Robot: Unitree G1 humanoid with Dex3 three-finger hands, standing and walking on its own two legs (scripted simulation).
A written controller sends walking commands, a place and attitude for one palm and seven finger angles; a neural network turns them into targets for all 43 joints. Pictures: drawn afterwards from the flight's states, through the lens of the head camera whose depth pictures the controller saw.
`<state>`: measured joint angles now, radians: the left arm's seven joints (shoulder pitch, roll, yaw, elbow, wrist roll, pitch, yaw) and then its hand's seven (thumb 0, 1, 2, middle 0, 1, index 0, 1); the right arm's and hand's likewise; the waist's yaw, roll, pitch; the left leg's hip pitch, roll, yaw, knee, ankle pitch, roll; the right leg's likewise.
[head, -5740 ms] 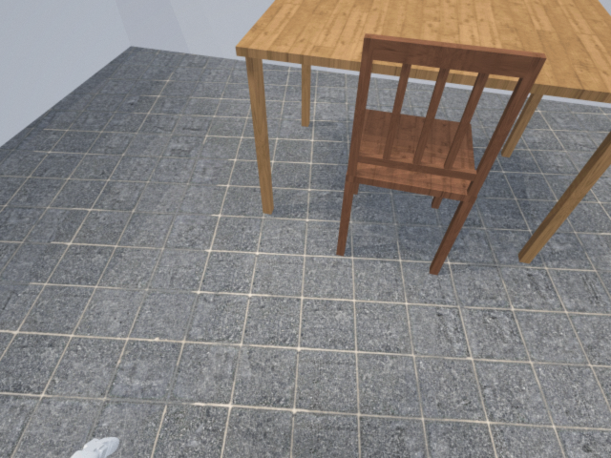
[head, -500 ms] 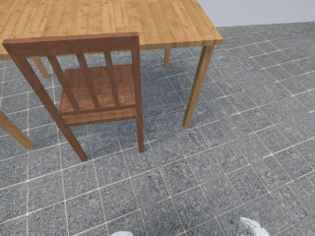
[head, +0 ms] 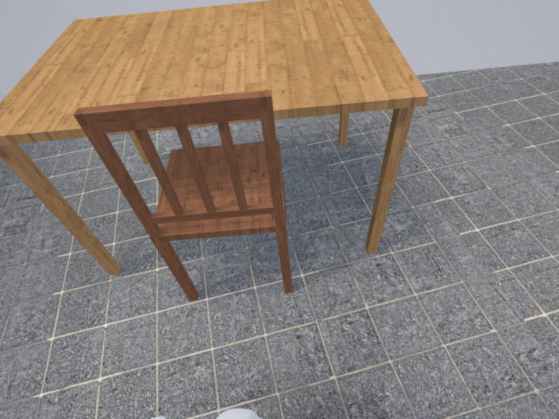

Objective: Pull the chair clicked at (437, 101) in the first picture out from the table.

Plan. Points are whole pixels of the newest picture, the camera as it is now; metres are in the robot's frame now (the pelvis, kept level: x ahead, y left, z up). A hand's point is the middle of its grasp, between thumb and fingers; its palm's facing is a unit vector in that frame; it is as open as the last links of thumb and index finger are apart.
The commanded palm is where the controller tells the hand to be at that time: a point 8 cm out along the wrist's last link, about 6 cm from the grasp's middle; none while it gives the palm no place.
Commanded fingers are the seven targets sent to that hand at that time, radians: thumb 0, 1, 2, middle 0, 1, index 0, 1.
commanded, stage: take the last steps up to it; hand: left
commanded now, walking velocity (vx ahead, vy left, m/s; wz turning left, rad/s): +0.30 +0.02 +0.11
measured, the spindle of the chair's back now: (197, 172) +0.68 +0.25 -0.10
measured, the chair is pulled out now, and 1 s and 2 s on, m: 0.00 0.00 0.00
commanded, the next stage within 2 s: come to a stop and stand still in 0.68 s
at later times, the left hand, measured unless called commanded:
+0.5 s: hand out of the picture +0.02 +0.23 -0.17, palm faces +0.12 -0.98 -0.16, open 7.4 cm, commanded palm none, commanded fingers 0.00 0.90 0.90 -0.20 -0.30 -0.20 -0.30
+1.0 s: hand (190, 334) +0.29 +0.21 -0.17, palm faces +0.07 -0.97 -0.24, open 7.2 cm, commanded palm none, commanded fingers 0.00 0.90 0.90 -0.20 -0.30 -0.20 -0.30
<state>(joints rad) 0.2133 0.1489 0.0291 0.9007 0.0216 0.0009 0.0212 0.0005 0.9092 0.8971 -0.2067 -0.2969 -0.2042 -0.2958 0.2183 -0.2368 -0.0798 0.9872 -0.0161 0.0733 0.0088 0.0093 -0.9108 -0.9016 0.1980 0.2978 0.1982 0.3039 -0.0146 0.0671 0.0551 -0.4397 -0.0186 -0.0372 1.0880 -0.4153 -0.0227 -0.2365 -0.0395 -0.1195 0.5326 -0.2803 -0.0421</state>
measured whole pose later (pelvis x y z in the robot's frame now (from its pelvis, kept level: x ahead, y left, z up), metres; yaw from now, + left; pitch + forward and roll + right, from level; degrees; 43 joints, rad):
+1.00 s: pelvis +0.23 +0.03 +0.00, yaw +3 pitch +0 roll +0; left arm 0.16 0.14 0.04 1.03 0.03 -0.01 0.04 -0.01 0.94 0.90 -0.21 -0.30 -0.20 -0.30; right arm 0.25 -0.15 -0.04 1.08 0.00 0.02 -0.04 0.01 -0.91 -0.90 0.19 0.30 0.19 0.30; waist -0.01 0.04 0.06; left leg -0.38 0.04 0.03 0.87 -0.45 -0.03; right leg -0.31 0.00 -0.12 0.50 -0.18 -0.06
